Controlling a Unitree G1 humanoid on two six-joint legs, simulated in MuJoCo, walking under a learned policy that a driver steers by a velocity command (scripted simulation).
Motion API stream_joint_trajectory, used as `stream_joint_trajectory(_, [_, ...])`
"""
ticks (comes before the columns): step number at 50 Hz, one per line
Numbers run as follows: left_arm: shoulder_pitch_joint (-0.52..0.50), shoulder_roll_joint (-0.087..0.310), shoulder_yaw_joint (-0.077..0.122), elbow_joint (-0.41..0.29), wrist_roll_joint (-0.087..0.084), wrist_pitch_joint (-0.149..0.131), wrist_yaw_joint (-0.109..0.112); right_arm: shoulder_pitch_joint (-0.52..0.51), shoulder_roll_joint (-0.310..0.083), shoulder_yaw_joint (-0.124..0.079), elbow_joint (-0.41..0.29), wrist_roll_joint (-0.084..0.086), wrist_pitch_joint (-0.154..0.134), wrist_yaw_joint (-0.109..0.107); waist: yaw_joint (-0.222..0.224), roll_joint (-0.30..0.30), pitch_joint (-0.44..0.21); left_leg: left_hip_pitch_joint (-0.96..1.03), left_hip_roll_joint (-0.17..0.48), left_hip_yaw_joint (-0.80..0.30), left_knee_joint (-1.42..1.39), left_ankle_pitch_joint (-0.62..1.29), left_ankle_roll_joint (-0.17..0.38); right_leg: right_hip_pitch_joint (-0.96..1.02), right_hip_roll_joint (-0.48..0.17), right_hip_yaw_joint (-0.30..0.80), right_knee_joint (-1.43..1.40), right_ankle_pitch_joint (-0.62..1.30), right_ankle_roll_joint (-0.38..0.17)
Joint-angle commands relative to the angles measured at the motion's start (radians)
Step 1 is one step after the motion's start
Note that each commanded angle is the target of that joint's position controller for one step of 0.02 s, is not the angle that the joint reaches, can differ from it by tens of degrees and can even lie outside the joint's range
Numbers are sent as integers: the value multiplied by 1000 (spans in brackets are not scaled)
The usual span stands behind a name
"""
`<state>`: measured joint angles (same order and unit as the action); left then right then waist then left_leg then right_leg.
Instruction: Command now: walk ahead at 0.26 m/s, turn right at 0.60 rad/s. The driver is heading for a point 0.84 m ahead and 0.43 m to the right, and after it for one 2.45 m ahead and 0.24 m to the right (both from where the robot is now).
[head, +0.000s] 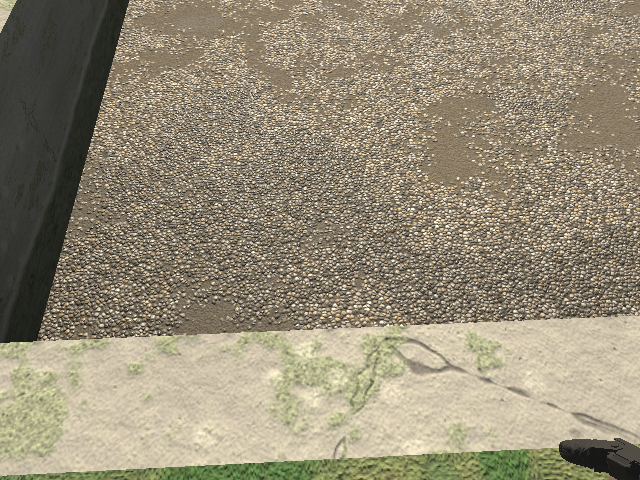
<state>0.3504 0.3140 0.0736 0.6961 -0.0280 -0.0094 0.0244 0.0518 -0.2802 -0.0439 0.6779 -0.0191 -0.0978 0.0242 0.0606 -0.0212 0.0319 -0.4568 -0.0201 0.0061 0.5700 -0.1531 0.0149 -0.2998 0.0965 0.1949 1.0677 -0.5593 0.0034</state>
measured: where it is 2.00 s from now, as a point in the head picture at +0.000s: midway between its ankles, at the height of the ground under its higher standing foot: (505, 463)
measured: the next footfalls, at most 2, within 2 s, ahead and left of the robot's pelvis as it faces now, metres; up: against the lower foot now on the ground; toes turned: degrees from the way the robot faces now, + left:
right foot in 0.40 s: +0.13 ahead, -0.14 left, +0.00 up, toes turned -17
left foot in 0.82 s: +0.19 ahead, +0.07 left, +0.00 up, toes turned -30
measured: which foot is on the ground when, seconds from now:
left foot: down 0.00-0.40, up 0.42-0.80, down 0.82-1.00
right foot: up 0.00-0.38, down 0.40-0.80, up 0.82-1.00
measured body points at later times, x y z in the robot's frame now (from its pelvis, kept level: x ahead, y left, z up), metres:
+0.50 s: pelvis +0.08 -0.03 +0.01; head +0.12 -0.07 +0.46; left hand +0.34 +0.19 -0.06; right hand +0.15 -0.35 -0.10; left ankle +0.08 +0.12 -0.65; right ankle +0.09 -0.13 -0.72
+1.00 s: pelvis +0.13 -0.02 +0.02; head +0.14 +0.00 +0.47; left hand +0.39 +0.15 -0.08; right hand +0.06 -0.29 -0.08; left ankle +0.16 +0.09 -0.72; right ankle +0.09 -0.17 -0.65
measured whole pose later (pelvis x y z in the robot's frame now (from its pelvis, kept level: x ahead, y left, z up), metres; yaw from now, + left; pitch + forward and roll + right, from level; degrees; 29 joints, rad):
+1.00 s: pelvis +0.13 -0.02 +0.02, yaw -29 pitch +1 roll -1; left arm 0.23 0.30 0.08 0.69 -0.01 0.01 0.02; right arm 0.33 -0.24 -0.05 0.77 0.00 -0.05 -0.01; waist -0.03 -0.03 -0.03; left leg -0.14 0.00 -0.01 0.39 -0.26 0.03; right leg -0.56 0.02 0.08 1.02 -0.26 0.02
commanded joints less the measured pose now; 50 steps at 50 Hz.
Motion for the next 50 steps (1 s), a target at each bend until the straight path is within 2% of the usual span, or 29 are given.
stream_joint_trajectory(1, [2, 168, 44, -86, -4, 17, 10, 115, -93, -27, -50, 3, 24, -9, -90, 88, -165, 462, 365, -352, -167, 408, 204, -391, -99, -50, 299, 29, 56])
stream_joint_trajectory(2, [-17, 157, 49, -94, -1, 32, 16, 78, -85, -23, -42, 0, 27, -11, -65, 97, -112, 354, 329, -269, -182, 457, 194, -354, -131, -60, 249, 57, 56])
stream_joint_trajectory(4, [6, 100, 41, -93, -4, 51, 19, 57, -97, -28, -24, -13, 23, -14, -40, 159, -82, 239, 274, -144, -238, 505, 191, -268, -139, -110, 175, 110, 60])
stream_joint_trajectory(5, [-1, 80, 36, -100, -3, 54, 19, 53, -108, -32, -15, -14, 22, -18, -38, 172, -86, 245, 278, -113, -251, 546, 204, -271, -140, -121, 128, 132, 64])
stream_joint_trajectory(7, [-46, 58, 25, -122, 0, 52, 13, 65, -130, -42, 2, 1, 31, -32, -51, 153, -121, 307, 317, -91, -256, 584, 231, -299, -157, -123, 41, 194, 67])
stream_joint_trajectory(10, [-90, 54, 21, -138, 6, 57, -3, 35, -156, -52, 3, 11, 53, -41, -57, 129, -152, 315, 327, -21, -261, 498, 231, -237, -176, -149, -91, 302, 62])
stream_joint_trajectory(13, [-140, 63, 24, -159, 8, 69, -19, 20, -176, -60, 6, 21, 66, -38, -68, 141, -115, 272, 324, 36, -266, 348, 212, -157, -171, -191, -210, 331, 45])
stream_joint_trajectory(16, [-188, 71, 32, -188, 9, 80, -33, 44, -198, -71, 19, 41, 74, -27, -82, 140, -90, 315, 354, 40, -222, 305, 192, -127, -155, -229, -326, 289, 15])
stream_joint_trajectory(18, [-173, 75, 43, -188, 5, 83, -40, 35, -202, -76, 23, 56, 79, -24, -61, 133, -85, 325, 344, 67, -148, 286, 147, -48, -129, -263, -489, 344, -20])
stream_joint_trajectory(19, [-124, 95, 53, -174, 8, 82, -33, 60, -181, -71, 37, 58, 82, -21, -41, 110, -100, 295, 304, 106, -55, 254, 93, 56, -110, -248, -602, 457, -53])
stream_joint_trajectory(20, [-58, 207, 88, -172, 13, 79, -13, 102, -141, -61, 39, 36, 80, -17, -35, -80, -147, 146, 204, 187, 188, 97, -1, 247, -236, -39, -676, 815, -127])
stream_joint_trajectory(21, [-68, 298, 94, -195, 29, 75, 0, 91, -97, -36, -16, -9, 78, -17, -65, -331, -175, -163, 45, 170, 492, -507, -93, 377, -466, 305, -662, 1064, -346])
stream_joint_trajectory(22, [-41, 230, 73, -184, 42, 54, -15, 19, -138, -50, -19, 11, 80, -20, 6, -206, -248, -194, 33, -9, 641, -547, -94, 329, -482, 313, -685, 1038, -412])
stream_joint_trajectory(23, [-76, 200, 59, -175, 39, 37, -20, -1, -150, -56, -22, 33, 86, -23, -15, -141, -200, -210, 52, -36, 679, -477, -81, 296, -426, 217, -685, 970, -363])
stream_joint_trajectory(25, [-171, 156, 47, -178, 12, 33, -9, 10, -151, -61, -2, 19, 93, -43, -52, -75, -145, -212, 73, -60, 597, -343, -73, 236, -340, 128, -683, 841, -262])
stream_joint_trajectory(26, [-198, 154, 43, -183, 15, 38, -1, 17, -149, -62, -1, 14, 95, -45, -70, -86, -146, -162, 59, -53, 590, -299, -81, 188, -317, 106, -683, 867, -256])
stream_joint_trajectory(28, [-206, 153, 42, -184, 27, 44, 9, 39, -128, -56, 2, 19, 96, -43, -84, -90, -168, -108, 32, -45, 518, -250, -92, 167, -292, 93, -683, 865, -256])
stream_joint_trajectory(31, [-198, 158, 48, -176, 20, 47, 12, 20, -89, -43, -7, 24, 93, -40, -62, -98, -176, -45, 15, -52, 344, -228, -96, 157, -274, 119, -677, 747, -248])
stream_joint_trajectory(34, [-205, 169, 53, -175, 20, 54, 8, 8, -94, -45, -21, 26, 91, -31, -46, -125, -157, 30, -7, -59, 232, -216, -85, 104, -270, 184, -682, 624, -249])
stream_joint_trajectory(36, [-212, 156, 47, -171, 21, 56, 2, 26, -101, -49, -22, 28, 89, -22, -41, -138, -154, 65, -3, -56, 177, -224, -71, 100, -275, 219, -669, 582, -241])
stream_joint_trajectory(37, [-210, 145, 42, -166, 18, 57, 0, 42, -101, -50, -23, 30, 86, -16, -42, -136, -166, 99, -1, -50, 133, -214, -59, 90, -269, 236, -672, 472, -232])
stream_joint_trajectory(39, [-235, 117, 26, -161, 11, 57, 1, 99, -71, -46, -12, 26, 78, -5, -85, -122, -150, 263, -6, -12, -47, -92, -19, -28, -221, 237, -676, 154, -181])
stream_joint_trajectory(40, [-210, 76, 13, -147, 17, 52, 4, 135, -65, -45, -3, 11, 75, -5, -97, -79, -141, 359, 26, -39, -110, -92, 4, -111, -167, 204, -637, 0, -130])
stream_joint_trajectory(41, [-177, 11, -7, -136, 28, 49, 6, 202, -110, -49, -2, -11, 70, -9, -99, 92, -136, 437, 216, -262, -211, -246, 65, -235, -62, 84, -379, -104, -59])
stream_joint_trajectory(42, [-204, 59, 11, -179, 3, 31, 10, 245, -224, -74, 13, -26, 62, -3, -96, 280, -37, 340, 383, -597, -377, -518, 216, -408, 40, -36, -198, -75, -27])
stream_joint_trajectory(43, [-237, 118, 32, -167, -6, 15, 16, 179, -215, -76, -6, -20, 44, -7, -84, 231, 61, 267, 406, -690, -427, -664, 256, -458, -25, 36, -77, 20, -24])
stream_joint_trajectory(44, [-213, 145, 44, -141, -3, 10, 14, 133, -173, -65, -9, 1, 36, -19, -52, 198, 86, 278, 369, -606, -420, -622, 218, -485, -41, 34, -34, 114, -22])
stream_joint_trajectory(46, [-158, 116, 44, -90, 19, 9, 11, 131, -124, -49, -7, 27, 35, -34, -46, 165, 59, 351, 294, -461, -416, -485, 165, -489, -74, -16, -12, 222, 7])
stream_joint_trajectory(50, [-210, 35, 22, -76, 17, -15, -8, 222, -109, -43, 18, 23, 29, -38, -96, 150, 37, 369, 224, -275, -439, -257, 163, -444, -138, -142, -77, 371, 36])
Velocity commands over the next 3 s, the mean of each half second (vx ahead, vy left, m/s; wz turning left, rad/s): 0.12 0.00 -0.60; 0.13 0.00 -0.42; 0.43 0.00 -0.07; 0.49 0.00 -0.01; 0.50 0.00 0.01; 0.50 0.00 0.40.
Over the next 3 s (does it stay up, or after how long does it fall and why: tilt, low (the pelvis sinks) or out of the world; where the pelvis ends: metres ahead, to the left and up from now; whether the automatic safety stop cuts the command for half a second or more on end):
stays up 0.59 -0.42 0.00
